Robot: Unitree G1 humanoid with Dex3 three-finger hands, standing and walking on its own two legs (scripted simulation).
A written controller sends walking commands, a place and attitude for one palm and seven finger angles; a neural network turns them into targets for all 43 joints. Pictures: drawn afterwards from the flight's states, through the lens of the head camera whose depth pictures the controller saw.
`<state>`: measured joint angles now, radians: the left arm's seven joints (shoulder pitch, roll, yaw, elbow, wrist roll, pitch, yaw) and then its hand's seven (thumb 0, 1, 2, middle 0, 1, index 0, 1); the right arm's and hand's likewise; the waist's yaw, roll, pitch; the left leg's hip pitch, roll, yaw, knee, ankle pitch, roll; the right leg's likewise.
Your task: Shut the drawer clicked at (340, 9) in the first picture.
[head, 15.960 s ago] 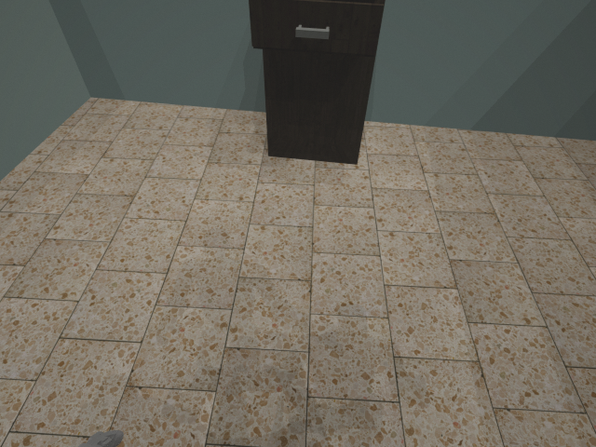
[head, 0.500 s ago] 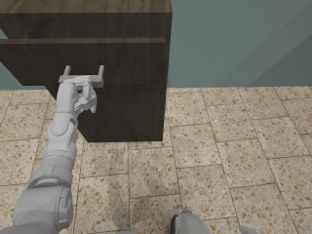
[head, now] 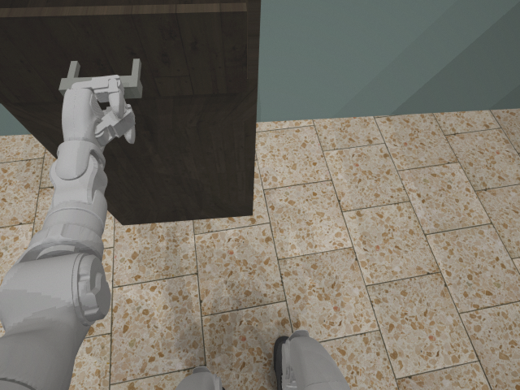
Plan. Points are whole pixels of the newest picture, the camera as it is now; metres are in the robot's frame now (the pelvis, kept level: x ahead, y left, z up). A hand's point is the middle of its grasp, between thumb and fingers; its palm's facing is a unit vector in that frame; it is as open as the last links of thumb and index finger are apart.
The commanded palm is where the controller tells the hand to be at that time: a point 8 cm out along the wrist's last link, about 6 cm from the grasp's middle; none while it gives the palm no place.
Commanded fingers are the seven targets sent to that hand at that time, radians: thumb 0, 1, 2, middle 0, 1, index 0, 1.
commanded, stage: push the drawer shut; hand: left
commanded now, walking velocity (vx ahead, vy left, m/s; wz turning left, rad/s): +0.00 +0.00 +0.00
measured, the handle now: (104, 77) +0.59 +0.19 +0.07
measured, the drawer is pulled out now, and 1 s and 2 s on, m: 0.04 0.00 0.00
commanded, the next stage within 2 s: pull the fist back off the drawer in 0.76 s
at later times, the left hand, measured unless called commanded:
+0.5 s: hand (129, 94) +0.55 +0.15 +0.08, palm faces +0.00 -1.00 -0.05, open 3.1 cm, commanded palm +0.54 +0.20 +0.08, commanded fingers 0.00 0.90 0.90 -1.40 -1.60 -1.40 -1.60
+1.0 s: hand (122, 90) +0.56 +0.16 +0.08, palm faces -0.01 -1.00 -0.06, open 3.2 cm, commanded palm +0.57 +0.19 +0.08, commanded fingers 0.00 0.90 0.90 -1.40 -1.60 -1.40 -1.60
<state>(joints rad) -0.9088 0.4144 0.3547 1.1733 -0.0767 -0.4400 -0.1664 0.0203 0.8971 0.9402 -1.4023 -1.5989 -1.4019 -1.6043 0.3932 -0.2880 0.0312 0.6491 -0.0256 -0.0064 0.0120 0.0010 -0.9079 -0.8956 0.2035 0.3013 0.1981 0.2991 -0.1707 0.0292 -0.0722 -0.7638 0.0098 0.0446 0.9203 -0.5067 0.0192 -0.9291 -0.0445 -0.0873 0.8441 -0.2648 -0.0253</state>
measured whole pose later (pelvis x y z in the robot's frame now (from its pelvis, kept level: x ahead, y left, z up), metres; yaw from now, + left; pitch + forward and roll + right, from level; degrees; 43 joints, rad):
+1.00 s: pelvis -0.02 +0.01 -0.02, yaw +1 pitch +26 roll -3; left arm -1.25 0.61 0.34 1.41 0.01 -0.36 -0.15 0.05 0.69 1.00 -1.40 -1.60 -1.40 -1.60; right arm 0.45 -0.30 0.08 0.65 -0.07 0.00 0.02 0.00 -0.91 -0.90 0.20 0.30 0.20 0.30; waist -0.28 0.04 -0.07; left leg -0.99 0.01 -0.01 1.05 -0.51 0.03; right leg -1.09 -0.05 -0.14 0.88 -0.23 -0.02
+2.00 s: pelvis +0.06 +0.01 +0.03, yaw -1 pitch +15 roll -2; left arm -0.35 0.27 0.26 0.52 -0.19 -0.28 -0.18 0.02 0.90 0.90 -1.40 -1.60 -1.40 -1.60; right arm 0.36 -0.27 0.01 0.56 0.02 0.02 0.03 0.00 -0.91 -0.90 0.20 0.30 0.20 0.30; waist -0.05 0.07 -0.13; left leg -0.46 0.02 0.03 0.69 -0.50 0.03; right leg -0.64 -0.01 -0.08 0.66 -0.27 0.00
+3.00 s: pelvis +0.02 +0.01 +0.05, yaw +1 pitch -6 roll -1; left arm 0.52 0.32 0.30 -0.46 -0.04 -0.13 0.11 0.02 0.89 0.90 -1.41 -1.60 -1.41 -1.60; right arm 0.23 -0.24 0.02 0.64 -0.01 -0.15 -0.07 0.01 -0.91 -0.90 0.20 0.30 0.20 0.30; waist 0.08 0.09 0.02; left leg 0.02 0.00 0.01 0.42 -0.34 0.02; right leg -0.16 -0.02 -0.10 0.41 -0.16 -0.01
